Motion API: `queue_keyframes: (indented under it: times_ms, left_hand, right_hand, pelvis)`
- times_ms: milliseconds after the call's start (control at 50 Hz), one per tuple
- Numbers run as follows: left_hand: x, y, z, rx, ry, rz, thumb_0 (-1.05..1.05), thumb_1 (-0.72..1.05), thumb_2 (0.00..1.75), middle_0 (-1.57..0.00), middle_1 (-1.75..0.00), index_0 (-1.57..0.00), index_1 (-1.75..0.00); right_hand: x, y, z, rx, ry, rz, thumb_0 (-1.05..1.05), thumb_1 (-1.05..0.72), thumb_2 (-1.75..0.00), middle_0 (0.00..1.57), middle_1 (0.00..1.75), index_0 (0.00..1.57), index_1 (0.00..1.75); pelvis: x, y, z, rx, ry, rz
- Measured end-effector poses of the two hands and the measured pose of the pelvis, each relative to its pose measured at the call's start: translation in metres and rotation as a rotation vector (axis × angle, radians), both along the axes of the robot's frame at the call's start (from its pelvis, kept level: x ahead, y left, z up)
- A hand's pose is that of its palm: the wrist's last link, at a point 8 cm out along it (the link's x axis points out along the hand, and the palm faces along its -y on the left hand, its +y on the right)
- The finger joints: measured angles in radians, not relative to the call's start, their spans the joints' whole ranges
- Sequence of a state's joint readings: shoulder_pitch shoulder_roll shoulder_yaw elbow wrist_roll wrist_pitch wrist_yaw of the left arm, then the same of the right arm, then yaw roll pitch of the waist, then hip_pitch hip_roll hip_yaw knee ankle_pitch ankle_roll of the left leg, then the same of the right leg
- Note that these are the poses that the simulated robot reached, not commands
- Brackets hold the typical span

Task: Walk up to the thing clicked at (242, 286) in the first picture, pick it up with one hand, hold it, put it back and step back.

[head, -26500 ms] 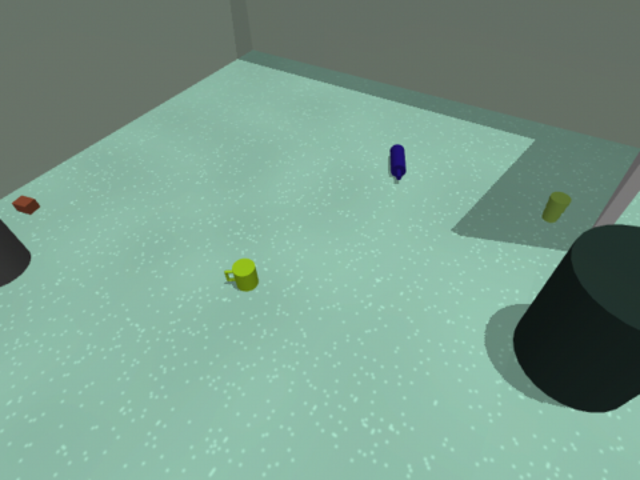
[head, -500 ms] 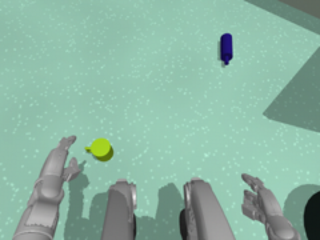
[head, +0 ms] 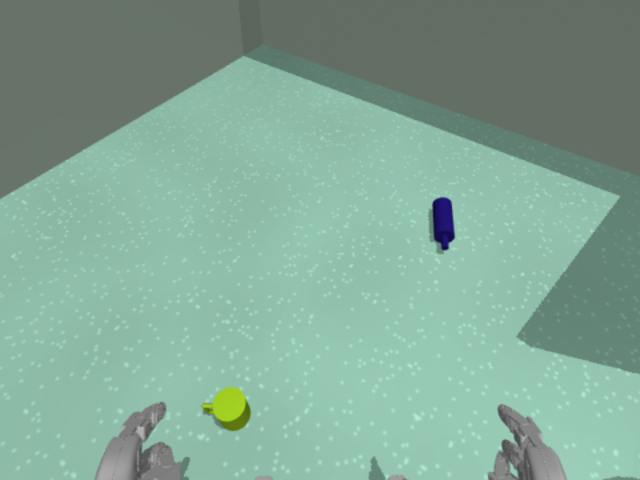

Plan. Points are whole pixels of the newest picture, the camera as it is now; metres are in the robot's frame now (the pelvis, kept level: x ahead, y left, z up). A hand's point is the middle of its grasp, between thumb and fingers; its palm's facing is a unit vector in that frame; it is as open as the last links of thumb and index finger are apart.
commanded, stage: home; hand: left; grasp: from above
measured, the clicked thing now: (226, 409) +0.43 +0.25 -0.65
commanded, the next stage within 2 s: none
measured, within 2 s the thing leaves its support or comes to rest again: neither
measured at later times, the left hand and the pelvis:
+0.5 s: hand out of the picture +0.16 +0.19 -0.03, palm faces +0.08 -0.98 -0.20, open 7.4 cm; pelvis +0.01 +0.00 +0.02, yaw +1 degrees
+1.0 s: hand out of the picture +0.16 +0.18 -0.03, palm faces +0.06 -0.98 -0.20, open 7.4 cm; pelvis +0.00 +0.00 +0.02, yaw +1 degrees
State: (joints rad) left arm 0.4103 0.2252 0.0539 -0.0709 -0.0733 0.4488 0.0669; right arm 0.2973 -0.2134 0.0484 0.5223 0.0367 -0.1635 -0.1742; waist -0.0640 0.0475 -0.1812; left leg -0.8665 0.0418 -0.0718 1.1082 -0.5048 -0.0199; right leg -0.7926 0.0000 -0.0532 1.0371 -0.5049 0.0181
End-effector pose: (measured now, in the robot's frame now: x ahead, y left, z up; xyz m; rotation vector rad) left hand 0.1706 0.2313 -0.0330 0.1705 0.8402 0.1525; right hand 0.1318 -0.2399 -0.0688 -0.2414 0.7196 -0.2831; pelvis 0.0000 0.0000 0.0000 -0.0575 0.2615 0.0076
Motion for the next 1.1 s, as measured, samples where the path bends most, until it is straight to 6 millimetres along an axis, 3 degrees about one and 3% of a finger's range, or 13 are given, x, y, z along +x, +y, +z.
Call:
queue_keyframes:
  times_ms: [160,360,800,1100]
  left_hand:
    - [-0.018,0.002,0.030,0.000,-0.020,0.004,0.01,0.90,0.90,-0.20,-0.30,-0.20,-0.29]
    - [-0.028,0.003,0.027,-0.013,-0.010,0.013,0.01,0.90,0.90,-0.20,-0.30,-0.20,-0.29]
    - [-0.026,0.004,0.029,-0.005,-0.022,-0.008,0.01,0.90,0.90,-0.20,-0.30,-0.20,-0.30]
    - [-0.030,0.001,0.029,-0.007,-0.019,-0.008,0.01,0.90,0.90,-0.20,-0.30,-0.20,-0.30]
  right_hand:
    - [0.021,-0.002,0.028,-0.021,-0.104,0.018,0.01,-0.90,-0.89,0.20,0.30,0.21,0.30]
    - [0.041,0.007,0.038,-0.023,-0.162,0.088,0.01,-0.90,-0.89,0.20,0.30,0.21,0.30]
    - [0.017,0.007,0.029,-0.017,-0.110,0.059,0.01,-0.90,-0.89,0.20,0.30,0.21,0.30]
    - [0.017,0.003,0.030,-0.021,-0.128,0.059,0.01,-0.90,-0.89,0.20,0.30,0.21,0.30]
  pelvis:
    - [0.009,0.002,0.015,0.005,-0.052,0.008]
    - [0.007,0.001,0.017,0.008,-0.076,0.018]
    - [0.002,0.004,0.018,0.007,-0.093,0.010]
    - [0.000,0.002,0.017,0.009,-0.093,0.009]
